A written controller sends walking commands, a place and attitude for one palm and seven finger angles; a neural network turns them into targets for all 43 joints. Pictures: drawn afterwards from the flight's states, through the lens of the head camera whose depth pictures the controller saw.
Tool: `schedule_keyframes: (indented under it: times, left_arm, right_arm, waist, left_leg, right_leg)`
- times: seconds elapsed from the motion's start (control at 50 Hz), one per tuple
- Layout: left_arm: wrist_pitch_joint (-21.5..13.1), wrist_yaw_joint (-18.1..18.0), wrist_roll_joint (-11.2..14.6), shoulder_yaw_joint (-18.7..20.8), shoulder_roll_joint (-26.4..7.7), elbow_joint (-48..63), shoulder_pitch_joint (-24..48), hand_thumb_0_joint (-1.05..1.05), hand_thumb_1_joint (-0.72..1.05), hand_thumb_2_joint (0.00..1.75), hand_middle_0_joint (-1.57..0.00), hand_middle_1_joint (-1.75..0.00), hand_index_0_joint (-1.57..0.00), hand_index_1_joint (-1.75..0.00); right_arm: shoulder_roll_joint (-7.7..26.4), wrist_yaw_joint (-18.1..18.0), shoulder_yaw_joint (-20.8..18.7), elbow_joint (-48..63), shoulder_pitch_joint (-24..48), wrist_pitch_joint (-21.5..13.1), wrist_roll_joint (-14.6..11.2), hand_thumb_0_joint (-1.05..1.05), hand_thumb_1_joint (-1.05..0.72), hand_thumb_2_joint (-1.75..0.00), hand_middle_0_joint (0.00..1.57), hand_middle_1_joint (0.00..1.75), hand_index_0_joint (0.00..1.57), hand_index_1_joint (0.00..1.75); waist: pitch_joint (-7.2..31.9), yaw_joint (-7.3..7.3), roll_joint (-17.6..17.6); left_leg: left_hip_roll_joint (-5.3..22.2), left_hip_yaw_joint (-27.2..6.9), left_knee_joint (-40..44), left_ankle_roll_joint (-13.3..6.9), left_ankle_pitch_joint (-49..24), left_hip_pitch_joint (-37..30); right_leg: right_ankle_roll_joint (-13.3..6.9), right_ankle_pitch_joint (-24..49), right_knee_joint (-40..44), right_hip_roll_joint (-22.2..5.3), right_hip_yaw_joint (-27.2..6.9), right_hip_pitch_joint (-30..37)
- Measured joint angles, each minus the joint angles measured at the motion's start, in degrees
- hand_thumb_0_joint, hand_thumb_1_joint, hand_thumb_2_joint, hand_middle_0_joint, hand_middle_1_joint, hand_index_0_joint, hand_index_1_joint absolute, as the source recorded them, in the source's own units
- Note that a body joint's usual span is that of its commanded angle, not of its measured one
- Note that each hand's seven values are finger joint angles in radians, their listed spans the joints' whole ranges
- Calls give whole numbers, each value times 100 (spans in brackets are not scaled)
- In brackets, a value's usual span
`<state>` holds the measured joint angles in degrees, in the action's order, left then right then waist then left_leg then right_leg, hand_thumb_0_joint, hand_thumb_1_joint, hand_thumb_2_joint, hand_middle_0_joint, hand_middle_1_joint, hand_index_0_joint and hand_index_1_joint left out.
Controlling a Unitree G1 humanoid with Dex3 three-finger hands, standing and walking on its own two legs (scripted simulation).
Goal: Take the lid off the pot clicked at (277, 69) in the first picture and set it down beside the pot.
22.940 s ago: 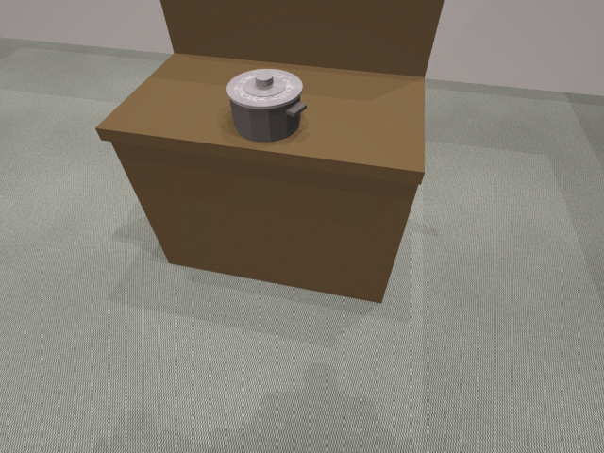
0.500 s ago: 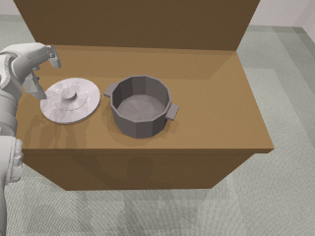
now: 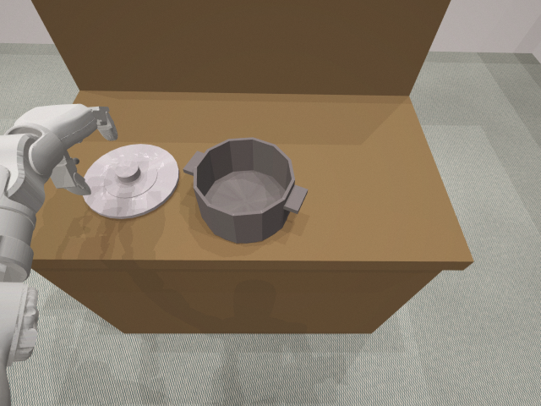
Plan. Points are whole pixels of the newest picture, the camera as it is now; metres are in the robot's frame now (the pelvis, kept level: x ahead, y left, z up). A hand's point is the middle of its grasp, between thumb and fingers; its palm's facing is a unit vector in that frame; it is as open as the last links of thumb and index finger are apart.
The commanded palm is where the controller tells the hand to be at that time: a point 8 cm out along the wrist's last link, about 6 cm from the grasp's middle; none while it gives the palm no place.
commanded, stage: draw the hand back to the body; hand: left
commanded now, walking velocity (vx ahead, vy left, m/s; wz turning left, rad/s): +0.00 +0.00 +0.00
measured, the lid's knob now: (128, 171) +0.56 +0.29 -0.05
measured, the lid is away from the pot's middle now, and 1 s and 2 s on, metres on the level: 0.25 0.25 0.25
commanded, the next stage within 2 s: step back with the hand held close in 1.88 s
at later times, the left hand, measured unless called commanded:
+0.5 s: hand (98, 159) +0.40 +0.22 +0.16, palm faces +0.35 -0.89 -0.28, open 10.5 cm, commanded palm +0.34 +0.26 +0.17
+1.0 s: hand (96, 223) +0.30 +0.19 +0.16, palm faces +0.43 -0.86 -0.29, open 8.2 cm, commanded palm +0.25 +0.23 +0.18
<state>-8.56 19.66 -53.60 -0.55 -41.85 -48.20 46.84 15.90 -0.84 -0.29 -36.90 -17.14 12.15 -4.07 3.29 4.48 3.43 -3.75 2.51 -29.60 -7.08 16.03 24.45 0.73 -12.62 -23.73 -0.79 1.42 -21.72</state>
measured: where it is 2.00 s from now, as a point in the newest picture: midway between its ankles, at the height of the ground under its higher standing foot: outside the picture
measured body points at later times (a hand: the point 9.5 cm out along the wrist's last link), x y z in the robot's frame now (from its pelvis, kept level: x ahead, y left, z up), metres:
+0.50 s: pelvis +0.01 -0.04 +0.01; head +0.04 -0.04 +0.46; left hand +0.37 +0.26 +0.17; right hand +0.14 -0.29 -0.10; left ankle -0.02 +0.03 -0.73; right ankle -0.02 -0.16 -0.73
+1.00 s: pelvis +0.00 -0.08 +0.01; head +0.00 -0.10 +0.46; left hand +0.27 +0.23 +0.18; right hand +0.18 -0.32 -0.09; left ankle -0.02 +0.03 -0.73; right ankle -0.02 -0.16 -0.73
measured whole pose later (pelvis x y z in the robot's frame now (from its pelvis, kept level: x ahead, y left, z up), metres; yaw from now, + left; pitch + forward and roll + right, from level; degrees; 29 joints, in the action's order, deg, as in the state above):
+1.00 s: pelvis +0.00 -0.08 +0.01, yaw +0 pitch -2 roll -1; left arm -4.4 -5.1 4.9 18.4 -21.9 -5.2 2.0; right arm 15.0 -2.9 1.5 -37.8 -9.6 -2.9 -3.3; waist -1.0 -0.7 4.0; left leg 0.7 1.0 -24.4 -0.7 15.4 6.8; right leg -3.3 -13.4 -20.8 3.7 2.6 -5.3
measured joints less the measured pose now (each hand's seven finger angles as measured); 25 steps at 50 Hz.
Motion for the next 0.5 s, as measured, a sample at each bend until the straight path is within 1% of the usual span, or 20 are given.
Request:
schedule_keyframes:
  times: [0.06,0.12,0.14,0.16,0.18,0.2,0.22,0.24,0.26,0.3,0.36,0.42,0.5]
  left_arm:
    - [125,-11,108,-104,44,217,-192,1,2,58,-34,-90,-34,-91]
    - [201,29,152,-142,93,501,-412,1,2,58,-34,-90,-34,-91]
    - [242,-90,900,-49,192,524,-456,1,2,58,-34,-90,-34,-91]
    - [233,-337,1772,90,353,599,-540,1,2,58,-34,-90,-34,-91]
    - [176,-623,2550,252,541,714,-668,1,2,58,-34,-90,-34,-91]
    - [105,-903,3195,421,741,818,-807,1,2,58,-34,-90,-34,-91]
    - [64,-1157,3706,567,930,906,-924,1,2,57,-35,-90,-34,-91]
    - [57,-1374,4095,700,1099,999,-1024,1,2,57,-35,-90,-34,-91]
    - [70,-1560,4383,827,1241,1102,-1113,1,2,58,-35,-90,-34,-91]
    - [116,-1853,4756,1071,1431,1355,-1303,1,2,58,-34,-90,-34,-91]
    - [170,-2143,5111,1386,1569,1760,-1677,0,4,59,-34,-88,-33,-89]
    - [243,-2278,5342,1609,1606,2164,-2130,0,8,60,-33,-86,-33,-86]
    - [328,-2371,5494,1737,1645,2679,-2616,1,15,62,-32,-81,-31,-82]
  right_arm:
    - [5,48,11,67,140,7,-40,1,-91,-89,20,30,20,30]
    - [10,74,34,145,301,10,-63,1,-91,-89,20,30,20,30]
    - [-9,31,14,223,306,-45,-70,1,-91,-89,20,30,20,30]
    - [-31,-35,23,295,287,-156,-71,1,-91,-89,20,30,20,30]
    - [-55,-101,69,328,276,-278,-66,1,-91,-89,20,30,20,30]
    - [-83,-158,139,321,280,-387,-55,1,-91,-89,20,30,20,30]
    - [-117,-201,211,291,294,-482,-42,1,-91,-89,20,30,20,30]
    - [-157,-227,272,252,313,-573,-23,1,-91,-89,20,30,20,30]
    - [-197,-239,318,215,331,-663,-1,1,-91,-89,20,30,20,30]
    - [-261,-232,368,168,359,-839,55,1,-91,-89,20,30,20,30]
    - [-284,-183,353,168,352,-1054,127,1,-91,-89,20,30,20,30]
    - [-244,-149,315,142,331,-1158,154,1,-91,-89,20,30,20,30]
    - [-150,-141,234,28,280,-1240,151,1,-91,-89,20,30,20,30]
  waist:
    - [-13,-80,12]
    - [-46,-152,13]
    - [-132,-202,13]
    - [-251,-272,-3]
    - [-342,-339,-39]
    - [-390,-392,-86]
    - [-412,-429,-139]
    - [-420,-444,-194]
    - [-423,-441,-247]
    - [-427,-398,-322]
    - [-415,-317,-319]
    - [-390,-271,-261]
    - [-382,-302,-186]
  left_leg:
    - [-7,-26,36,12,-24,-81]
    - [-14,-58,67,31,-52,-156]
    - [-15,-74,85,45,-61,-246]
    - [-17,-79,129,64,-69,-389]
    - [-20,-68,192,81,-78,-538]
    - [-16,-51,252,93,-84,-665]
    - [-2,-38,295,106,-85,-765]
    - [16,-32,323,122,-80,-845]
    - [36,-32,342,144,-73,-912]
    - [75,-37,364,195,-51,-1027]
    - [129,-26,378,256,-5,-1165]
    - [186,-5,373,298,49,-1256]
    - [249,-19,357,359,93,-1334]
  right_leg:
    - [28,8,26,-7,24,85]
    - [37,14,43,-13,54,165]
    - [0,10,49,-11,71,253]
    - [-69,-7,51,-10,74,375]
    - [-113,-25,63,-11,59,495]
    - [-113,-32,93,-7,38,601]
    - [-87,-25,130,5,20,691]
    - [-62,-17,164,22,11,769]
    - [-51,-13,191,41,9,836]
    - [-61,-19,226,80,9,952]
    - [-72,-43,259,132,-6,1087]
    - [-54,-73,278,186,-32,1175]
    - [-112,-117,270,250,-21,1254]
